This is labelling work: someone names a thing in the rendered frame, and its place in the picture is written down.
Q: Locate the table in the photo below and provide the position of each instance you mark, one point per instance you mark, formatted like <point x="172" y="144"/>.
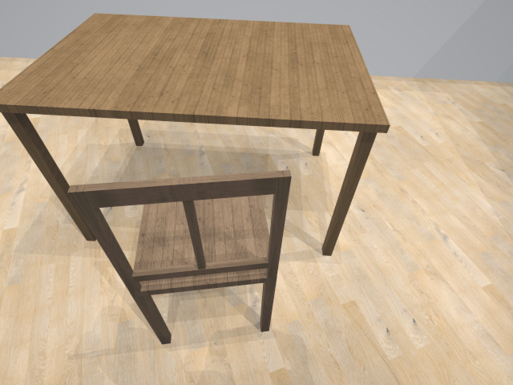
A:
<point x="201" y="70"/>

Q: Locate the chair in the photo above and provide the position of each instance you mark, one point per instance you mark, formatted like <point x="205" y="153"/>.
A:
<point x="196" y="233"/>

